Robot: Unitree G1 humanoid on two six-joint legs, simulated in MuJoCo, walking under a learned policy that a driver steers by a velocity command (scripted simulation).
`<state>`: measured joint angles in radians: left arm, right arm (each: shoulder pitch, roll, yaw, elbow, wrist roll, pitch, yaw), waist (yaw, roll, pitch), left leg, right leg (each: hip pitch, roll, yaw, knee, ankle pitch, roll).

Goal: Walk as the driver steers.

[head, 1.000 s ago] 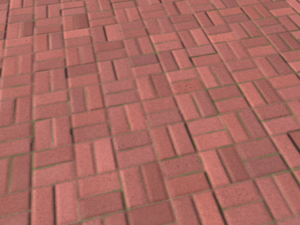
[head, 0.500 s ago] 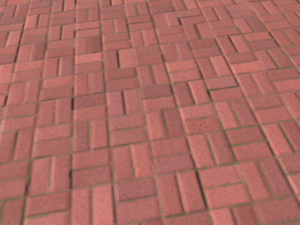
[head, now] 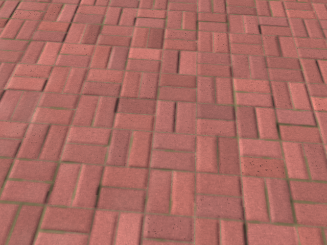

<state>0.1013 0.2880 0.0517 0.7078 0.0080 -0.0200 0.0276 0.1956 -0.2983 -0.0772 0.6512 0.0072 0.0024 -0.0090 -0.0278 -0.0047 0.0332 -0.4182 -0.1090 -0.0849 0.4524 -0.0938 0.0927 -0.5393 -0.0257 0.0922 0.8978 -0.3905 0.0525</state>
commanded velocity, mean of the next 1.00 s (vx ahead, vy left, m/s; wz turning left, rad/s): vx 0.44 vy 0.00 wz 0.40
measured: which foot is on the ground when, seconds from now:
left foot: down 0.00-0.16, up 0.18-0.62, down 0.64-1.00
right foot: up 0.00-0.14, down 0.16-0.64, up 0.66-1.00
